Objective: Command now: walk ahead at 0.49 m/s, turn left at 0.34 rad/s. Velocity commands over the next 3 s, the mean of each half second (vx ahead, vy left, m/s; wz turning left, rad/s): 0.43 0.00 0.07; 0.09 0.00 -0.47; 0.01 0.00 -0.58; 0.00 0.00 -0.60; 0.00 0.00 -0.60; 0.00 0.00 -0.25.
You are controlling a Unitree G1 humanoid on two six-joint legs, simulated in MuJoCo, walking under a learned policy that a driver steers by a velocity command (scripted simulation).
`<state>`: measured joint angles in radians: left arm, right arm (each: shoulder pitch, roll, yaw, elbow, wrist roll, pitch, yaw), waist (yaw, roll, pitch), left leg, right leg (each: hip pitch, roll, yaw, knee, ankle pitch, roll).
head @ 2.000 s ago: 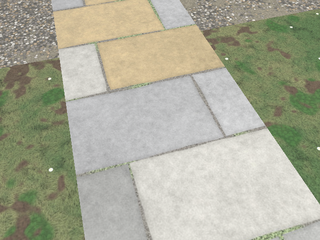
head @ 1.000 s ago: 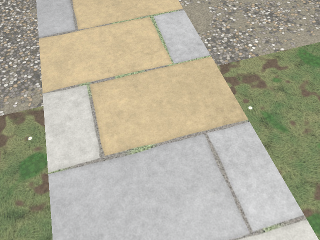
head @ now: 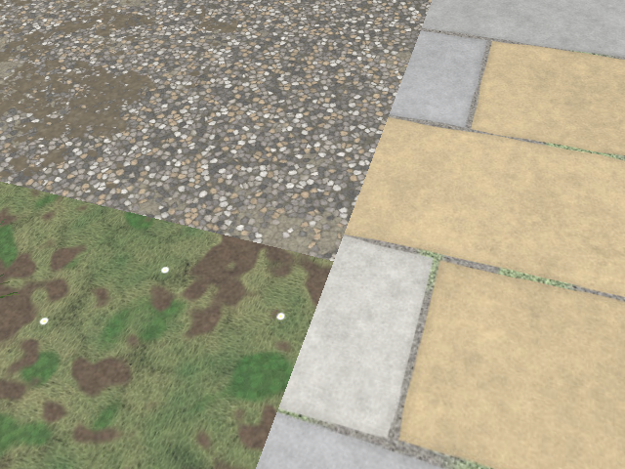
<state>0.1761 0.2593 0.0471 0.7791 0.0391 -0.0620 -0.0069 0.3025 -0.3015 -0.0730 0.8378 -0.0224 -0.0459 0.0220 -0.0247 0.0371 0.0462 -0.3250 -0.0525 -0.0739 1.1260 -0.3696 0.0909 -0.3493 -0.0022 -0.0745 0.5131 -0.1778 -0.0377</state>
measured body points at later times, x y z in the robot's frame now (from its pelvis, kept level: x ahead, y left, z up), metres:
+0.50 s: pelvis +0.24 +0.05 +0.01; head +0.28 +0.07 +0.45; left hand +0.25 +0.31 -0.15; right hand +0.39 -0.19 -0.10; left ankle +0.29 +0.13 -0.73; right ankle +0.15 -0.09 -0.65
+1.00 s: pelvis +0.31 +0.02 +0.00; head +0.34 -0.02 +0.45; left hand +0.50 +0.25 -0.10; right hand +0.34 -0.27 -0.14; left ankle +0.31 +0.15 -0.66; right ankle +0.33 -0.06 -0.73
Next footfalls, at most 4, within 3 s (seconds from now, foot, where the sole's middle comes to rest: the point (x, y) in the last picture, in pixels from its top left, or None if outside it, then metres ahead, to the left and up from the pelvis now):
0.36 left None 0.33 0.13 -0.77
0.86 right None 0.37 -0.07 -0.77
1.36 left None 0.41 0.11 -0.77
1.78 right None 0.25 -0.04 -0.77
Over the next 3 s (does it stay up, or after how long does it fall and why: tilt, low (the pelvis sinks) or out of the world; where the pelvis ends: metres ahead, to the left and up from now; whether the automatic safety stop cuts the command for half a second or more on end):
stays up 0.28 0.04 0.01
